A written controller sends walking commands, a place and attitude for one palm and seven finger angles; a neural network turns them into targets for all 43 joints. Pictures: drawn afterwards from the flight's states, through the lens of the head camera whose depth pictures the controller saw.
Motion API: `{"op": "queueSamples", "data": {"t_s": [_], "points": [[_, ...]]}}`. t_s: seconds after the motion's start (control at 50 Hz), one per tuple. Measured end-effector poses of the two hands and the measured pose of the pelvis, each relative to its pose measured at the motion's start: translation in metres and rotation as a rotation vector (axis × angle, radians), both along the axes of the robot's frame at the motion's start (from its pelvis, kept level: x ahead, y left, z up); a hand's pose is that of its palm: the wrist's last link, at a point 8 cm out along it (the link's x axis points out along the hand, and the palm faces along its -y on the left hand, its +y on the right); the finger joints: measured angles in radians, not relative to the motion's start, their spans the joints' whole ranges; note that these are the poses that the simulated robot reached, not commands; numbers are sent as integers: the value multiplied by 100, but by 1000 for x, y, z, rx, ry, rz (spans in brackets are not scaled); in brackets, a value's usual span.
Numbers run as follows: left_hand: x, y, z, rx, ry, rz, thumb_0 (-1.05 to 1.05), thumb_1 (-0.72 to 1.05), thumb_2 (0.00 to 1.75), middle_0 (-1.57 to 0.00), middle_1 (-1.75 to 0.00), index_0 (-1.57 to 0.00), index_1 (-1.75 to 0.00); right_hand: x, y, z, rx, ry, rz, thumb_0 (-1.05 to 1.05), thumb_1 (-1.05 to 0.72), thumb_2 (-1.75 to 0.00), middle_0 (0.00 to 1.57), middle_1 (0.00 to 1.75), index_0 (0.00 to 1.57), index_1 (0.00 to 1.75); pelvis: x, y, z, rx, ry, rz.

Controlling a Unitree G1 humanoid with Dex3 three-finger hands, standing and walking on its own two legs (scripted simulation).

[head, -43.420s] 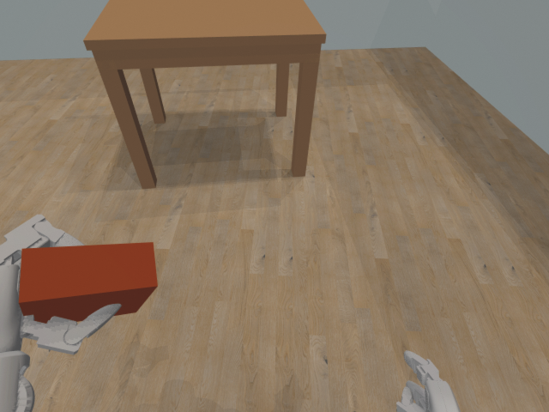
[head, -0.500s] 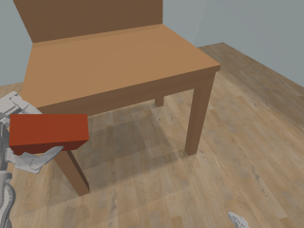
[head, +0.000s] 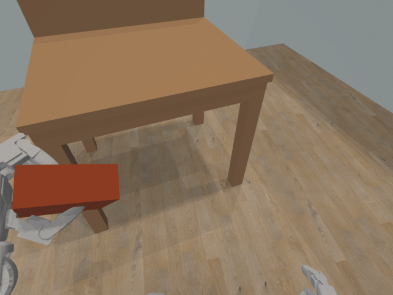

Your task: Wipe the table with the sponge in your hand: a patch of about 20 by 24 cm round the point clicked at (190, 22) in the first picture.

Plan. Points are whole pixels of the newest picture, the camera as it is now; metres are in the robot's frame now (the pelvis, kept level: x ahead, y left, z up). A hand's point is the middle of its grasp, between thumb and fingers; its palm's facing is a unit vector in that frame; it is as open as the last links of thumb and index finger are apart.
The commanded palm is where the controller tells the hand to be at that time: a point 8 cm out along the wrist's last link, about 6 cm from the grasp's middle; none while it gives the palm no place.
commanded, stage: stop stepping back and stand still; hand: left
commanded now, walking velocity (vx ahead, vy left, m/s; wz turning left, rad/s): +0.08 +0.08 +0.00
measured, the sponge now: (80, 190) +0.22 +0.19 +0.18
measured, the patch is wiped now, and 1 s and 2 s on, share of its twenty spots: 1.00 1.00 1.00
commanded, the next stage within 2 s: stand and wait in 0.04 s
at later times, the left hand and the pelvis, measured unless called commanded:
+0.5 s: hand (34, 159) +0.26 +0.27 +0.21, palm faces +0.44 -0.82 -0.37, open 9.2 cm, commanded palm +0.20 +0.30 +0.22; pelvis +0.04 +0.02 +0.01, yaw +0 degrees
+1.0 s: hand (40, 163) +0.25 +0.26 +0.21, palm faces +0.41 -0.84 -0.36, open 9.2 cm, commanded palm +0.20 +0.30 +0.22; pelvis +0.03 +0.02 +0.01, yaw -1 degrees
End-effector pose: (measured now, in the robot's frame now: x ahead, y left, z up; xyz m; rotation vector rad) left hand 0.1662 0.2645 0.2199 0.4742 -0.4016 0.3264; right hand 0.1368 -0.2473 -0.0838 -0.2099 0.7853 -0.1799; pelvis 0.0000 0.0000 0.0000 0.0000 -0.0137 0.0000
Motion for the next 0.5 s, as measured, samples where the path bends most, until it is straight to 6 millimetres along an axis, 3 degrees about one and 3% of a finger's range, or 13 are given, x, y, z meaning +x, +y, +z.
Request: {"op": "queueSamples", "data": {"t_s": [0.12, 0.3, 0.5], "points": [[9, 12, 8, 44, -62, 18, -1, -46, 110, -82, -143, -84, -143, 14, -1, 10, -44, -92, -32, 1, -90, -90, 20, 30, 20, 30, 3, 7, -6, 4, -7, 5], [23, 22, -1, -17, -20, 61, -1, -46, 110, -82, -143, -84, -143, 38, 24, 8, 22, -80, 29, 1, -90, -90, 20, 30, 20, 30, 25, 10, -1, -22, -16, 19], [48, 41, 0, -13, 8, 60, -1, -46, 110, -82, -143, -84, -143, 70, 51, 25, 35, -105, 56, 1, -90, -90, 21, 30, 21, 30, 38, 23, 9, -15, -3, -2]]}}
